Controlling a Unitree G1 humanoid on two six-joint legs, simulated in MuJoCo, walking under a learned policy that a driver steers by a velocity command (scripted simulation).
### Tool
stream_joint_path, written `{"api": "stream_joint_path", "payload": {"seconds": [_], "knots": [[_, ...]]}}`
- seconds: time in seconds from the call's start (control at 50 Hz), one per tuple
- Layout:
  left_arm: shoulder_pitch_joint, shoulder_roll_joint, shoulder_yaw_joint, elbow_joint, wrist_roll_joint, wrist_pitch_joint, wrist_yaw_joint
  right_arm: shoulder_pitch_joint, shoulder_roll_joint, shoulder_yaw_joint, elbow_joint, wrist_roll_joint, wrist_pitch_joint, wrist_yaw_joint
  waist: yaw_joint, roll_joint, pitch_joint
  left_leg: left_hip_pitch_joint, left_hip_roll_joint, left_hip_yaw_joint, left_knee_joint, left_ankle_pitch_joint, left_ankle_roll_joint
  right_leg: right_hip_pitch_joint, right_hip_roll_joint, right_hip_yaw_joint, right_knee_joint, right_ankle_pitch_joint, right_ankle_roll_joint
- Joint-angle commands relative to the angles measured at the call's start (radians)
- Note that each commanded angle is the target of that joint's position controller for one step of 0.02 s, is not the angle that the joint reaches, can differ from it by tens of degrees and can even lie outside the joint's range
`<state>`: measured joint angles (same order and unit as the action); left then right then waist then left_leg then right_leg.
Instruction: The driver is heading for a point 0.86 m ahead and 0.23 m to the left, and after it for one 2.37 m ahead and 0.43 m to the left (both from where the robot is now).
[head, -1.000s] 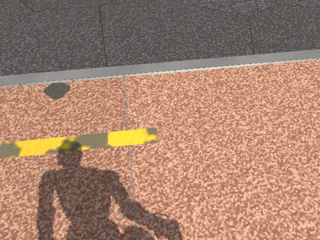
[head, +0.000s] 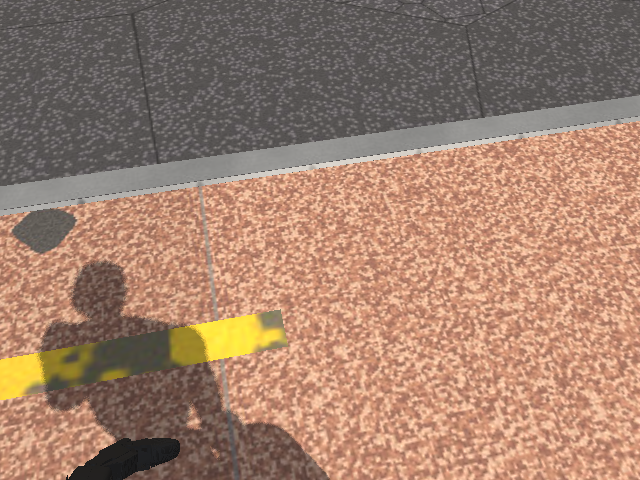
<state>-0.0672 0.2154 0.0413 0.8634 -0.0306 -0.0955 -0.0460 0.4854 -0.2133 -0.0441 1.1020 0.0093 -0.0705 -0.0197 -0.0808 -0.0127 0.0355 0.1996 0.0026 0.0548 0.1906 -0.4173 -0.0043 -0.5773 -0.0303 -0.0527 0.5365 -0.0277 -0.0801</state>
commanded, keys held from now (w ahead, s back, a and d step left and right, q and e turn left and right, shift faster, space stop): w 0.04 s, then w+q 0.82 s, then w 0.14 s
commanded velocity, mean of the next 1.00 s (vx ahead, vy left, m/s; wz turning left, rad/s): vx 0.49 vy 0.00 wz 0.41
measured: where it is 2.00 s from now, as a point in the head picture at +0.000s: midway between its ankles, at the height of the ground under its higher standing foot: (228, 322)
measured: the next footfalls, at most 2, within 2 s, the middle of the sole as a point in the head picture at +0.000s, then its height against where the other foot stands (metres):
right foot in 0.02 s outside the picture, level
left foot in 0.60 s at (241, 464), level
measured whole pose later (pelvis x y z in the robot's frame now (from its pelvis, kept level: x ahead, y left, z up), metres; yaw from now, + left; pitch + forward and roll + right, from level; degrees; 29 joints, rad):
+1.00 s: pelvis +0.57 +0.09 +0.02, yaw +27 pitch +3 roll +0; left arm 0.01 0.27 0.05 0.78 0.00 -0.11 -0.01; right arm 0.33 -0.26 -0.08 0.82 0.02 -0.07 -0.01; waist -0.07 -0.05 0.02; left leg -0.09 -0.10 -0.13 0.36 -0.30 0.08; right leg -0.61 -0.06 0.06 0.54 0.08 0.03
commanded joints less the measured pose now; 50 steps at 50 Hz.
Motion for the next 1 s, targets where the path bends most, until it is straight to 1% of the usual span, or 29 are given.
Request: {"api": "stream_joint_path", "payload": {"seconds": [0.02, 0.04, 0.06, 0.08, 0.1, 0.12, 0.14, 0.18, 0.24, 0.32, 0.38, 0.44, 0.48, 0.52, 0.56, 0.58, 0.6, 0.62, 0.64, 0.66, 0.68, 0.7, 0.72, 0.74, 0.78, 0.84, 0.9, 0.94, 1.0], "knots": [[0.306, 0.201, 0.079, 0.039, -0.004, -0.005, 0.009, -0.040, -0.167, -0.030, -0.053, -0.007, 0.010, -0.003, 0.243, 0.138, -0.148, -0.190, 0.199, -0.017, 0.431, 1.026, 0.101, 0.478, 0.053, -0.021, 0.017, -0.040, -0.072], [0.471, 0.274, 0.098, 0.075, 0.015, 0.000, 0.019, -0.003, -0.109, -0.011, -0.078, -0.017, 0.009, 0.003, 0.258, -0.006, -0.291, -0.492, 0.115, 0.011, 0.780, 0.677, 0.064, 0.819, -0.164, 0.272, 0.015, -0.156, -0.155], [0.512, 0.292, 0.093, 0.089, 0.027, -0.002, 0.011, 0.104, 0.035, 0.028, -0.073, -0.002, -0.017, 0.015, 0.185, -0.251, -0.448, -0.768, -0.068, -0.105, 1.090, -0.128, 0.029, 1.022, -0.378, 0.783, -0.178, -0.393, -0.288], [0.452, 0.201, 0.068, 0.083, 0.020, -0.009, 0.010, -0.005, -0.076, 0.000, -0.086, 0.033, -0.042, 0.018, 0.210, -0.162, -0.342, -0.869, -0.025, -0.218, 1.204, -0.132, 0.055, 0.937, -0.341, 0.784, -0.261, -0.444, -0.228], [0.353, 0.162, 0.055, 0.067, 0.017, -0.017, 0.014, -0.099, -0.127, -0.015, -0.121, 0.054, -0.055, 0.015, 0.184, -0.120, -0.188, -0.917, 0.026, -0.185, 1.208, -0.046, 0.072, 0.776, -0.323, 0.603, -0.275, -0.351, -0.180], [0.267, 0.136, 0.045, 0.053, 0.023, -0.026, 0.013, -0.141, -0.132, -0.019, -0.130, 0.047, -0.058, 0.004, 0.145, -0.022, -0.127, -0.863, 0.084, -0.170, 1.152, 0.057, 0.078, 0.614, -0.296, 0.472, -0.300, -0.232, -0.152], [0.226, 0.103, 0.037, 0.055, 0.033, -0.035, 0.008, -0.148, -0.124, -0.030, -0.127, 0.032, -0.047, -0.004, 0.110, -0.011, -0.084, -0.804, 0.118, -0.168, 1.097, 0.111, 0.080, 0.494, -0.262, 0.365, -0.328, -0.144, -0.128], [0.221, 0.068, 0.029, 0.078, 0.045, -0.040, 0.006, -0.087, -0.076, -0.034, -0.113, 0.032, -0.013, -0.004, 0.063, -0.056, -0.065, -0.715, 0.150, -0.178, 1.039, 0.145, 0.087, 0.389, -0.220, 0.239, -0.381, -0.116, -0.112], [0.252, 0.110, 0.038, 0.101, 0.045, -0.044, 0.025, -0.150, -0.071, -0.041, -0.145, 0.029, 0.017, -0.007, 0.053, -0.050, 0.002, -0.796, 0.161, -0.179, 0.960, 0.214, 0.074, 0.346, -0.213, 0.132, -0.440, -0.074, -0.120], [0.300, 0.136, 0.042, 0.109, 0.051, -0.037, 0.053, -0.268, -0.080, -0.048, -0.192, 0.016, 0.010, 0.008, 0.075, -0.023, 0.031, -0.921, 0.141, -0.189, 0.765, 0.421, 0.050, 0.421, -0.203, 0.026, -0.450, 0.021, -0.101], [0.332, 0.151, 0.042, 0.105, 0.045, -0.031, 0.066, -0.375, -0.064, -0.037, -0.232, 0.011, 0.003, 0.029, 0.108, -0.012, 0.047, -0.903, 0.125, -0.108, 0.603, 0.527, 0.047, 0.457, -0.189, -0.063, -0.455, 0.067, -0.076], [0.411, 0.164, 0.046, 0.122, 0.036, -0.014, 0.073, -0.483, -0.044, -0.022, -0.285, 0.010, 0.002, 0.050, 0.150, 0.004, 0.075, -0.953, 0.114, -0.059, 0.504, 0.513, 0.057, 0.582, -0.218, -0.105, -0.419, 0.132, -0.071], [0.441, 0.175, 0.051, 0.127, 0.029, 0.005, 0.073, -0.530, -0.043, -0.018, -0.323, 0.012, 0.003, 0.065, 0.160, 0.001, 0.083, -0.985, 0.099, -0.024, 0.466, 0.442, 0.071, 0.675, -0.246, -0.125, -0.366, 0.217, -0.069], [0.422, 0.196, 0.058, 0.113, 0.024, 0.021, 0.077, -0.529, -0.060, -0.024, -0.352, 0.016, 0.004, 0.080, 0.133, -0.028, 0.060, -0.920, 0.059, 0.028, 0.440, 0.345, 0.097, 0.714, -0.260, -0.157, -0.279, 0.456, -0.054], [0.389, 0.229, 0.067, 0.090, 0.021, 0.035, 0.085, -0.435, -0.112, -0.049, -0.354, 0.020, 0.009, 0.088, 0.061, -0.085, -0.025, -0.743, -0.018, 0.086, 0.454, 0.245, 0.138, 0.720, -0.260, -0.182, -0.097, 0.805, -0.032], [0.368, 0.242, 0.069, 0.078, 0.019, 0.042, 0.087, -0.310, -0.160, -0.074, -0.332, 0.024, 0.010, 0.086, -0.011, -0.094, -0.096, -0.571, -0.057, 0.091, 0.422, 0.248, 0.169, 0.679, -0.245, -0.190, 0.075, 0.856, -0.014], [0.349, 0.238, 0.064, 0.063, 0.017, 0.039, 0.087, -0.143, -0.231, -0.111, -0.295, 0.024, 0.014, 0.070, -0.099, -0.056, -0.181, -0.289, -0.054, 0.018, 0.344, 0.303, 0.215, 0.516, -0.204, -0.199, 0.329, 0.689, 0.028], [0.422, 0.114, 0.030, 0.022, 0.049, 0.018, 0.072, -0.069, -0.340, -0.137, -0.278, 0.020, 0.021, 0.049, -0.035, 0.187, -0.281, 0.084, 0.204, -0.433, 0.342, 0.270, 0.352, 0.096, -0.065, -0.175, 0.706, -0.104, 0.086], [0.408, 0.091, 0.011, -0.018, 0.024, -0.033, 0.053, -0.061, -0.332, -0.121, -0.303, 0.007, 0.009, 0.051, -0.008, 0.203, -0.425, 0.247, 0.357, -0.916, 0.147, 0.151, 0.484, -0.136, 0.088, 0.066, 0.914, -0.574, 0.092], [0.268, 0.166, 0.033, -0.051, -0.016, -0.066, 0.040, -0.065, -0.252, -0.099, -0.300, -0.006, 0.003, 0.052, -0.054, 0.116, -0.335, 0.209, 0.320, -0.794, 0.101, 0.180, 0.408, -0.249, 0.025, 0.156, 0.927, -0.499, 0.059], [0.234, 0.165, 0.031, -0.063, -0.023, -0.078, 0.039, -0.132, -0.206, -0.087, -0.308, 0.001, -0.006, 0.050, -0.020, 0.072, -0.215, 0.062, 0.281, -0.632, 0.101, 0.256, 0.365, -0.262, -0.023, 0.146, 0.846, -0.404, 0.039], [0.238, 0.164, 0.037, -0.047, 0.000, -0.077, 0.048, -0.218, -0.172, -0.076, -0.330, 0.006, -0.010, 0.052, 0.034, -0.008, -0.143, -0.108, 0.232, -0.513, 0.092, 0.353, 0.331, -0.193, -0.064, 0.138, 0.754, -0.344, 0.044], [0.260, 0.176, 0.048, -0.042, 0.017, -0.063, 0.053, -0.272, -0.145, -0.066, -0.348, 0.002, -0.012, 0.049, 0.074, -0.003, -0.110, -0.232, 0.200, -0.437, 0.073, 0.433, 0.314, -0.111, -0.092, 0.139, 0.682, -0.309, 0.057], [0.276, 0.175, 0.053, -0.044, 0.024, -0.045, 0.053, -0.289, -0.139, -0.062, -0.359, -0.003, -0.012, 0.045, 0.098, 0.009, -0.101, -0.307, 0.178, -0.408, 0.051, 0.464, 0.310, -0.052, -0.104, 0.139, 0.645, -0.291, 0.071], [0.270, 0.149, 0.051, -0.060, 0.038, -0.022, 0.057, -0.275, -0.170, -0.068, -0.361, 0.003, -0.015, 0.034, 0.113, 0.019, -0.081, -0.393, 0.157, -0.355, 0.029, 0.538, 0.314, -0.024, -0.102, 0.116, 0.552, -0.255, 0.107], [0.149, 0.126, 0.042, -0.108, 0.046, -0.013, 0.063, -0.222, -0.208, -0.078, -0.357, 0.007, -0.012, 0.012, 0.080, 0.045, -0.044, -0.447, 0.112, -0.293, 0.023, 0.544, 0.286, -0.039, -0.068, 0.094, 0.327, -0.084, 0.143], [0.056, 0.098, 0.028, -0.132, 0.036, -0.021, 0.050, -0.180, -0.197, -0.075, -0.350, 0.010, -0.004, 0.005, 0.032, 0.093, -0.038, -0.457, 0.073, -0.248, 0.040, 0.437, 0.234, 0.031, -0.019, 0.075, 0.082, 0.116, 0.137], [0.011, 0.105, 0.025, -0.147, 0.027, -0.028, 0.039, -0.139, -0.189, -0.071, -0.330, 0.010, -0.005, 0.007, 0.003, 0.109, -0.033, -0.432, 0.099, -0.274, 0.045, 0.378, 0.224, 0.061, -0.008, 0.074, 0.023, 0.182, 0.126], [-0.013, 0.143, 0.032, -0.166, 0.025, -0.042, 0.023, -0.104, -0.183, -0.067, -0.311, 0.009, -0.001, 0.005, 0.000, 0.119, -0.024, -0.304, 0.160, -0.338, 0.114, 0.382, 0.215, 0.030, -0.009, 0.094, -0.037, 0.106, 0.086]]}}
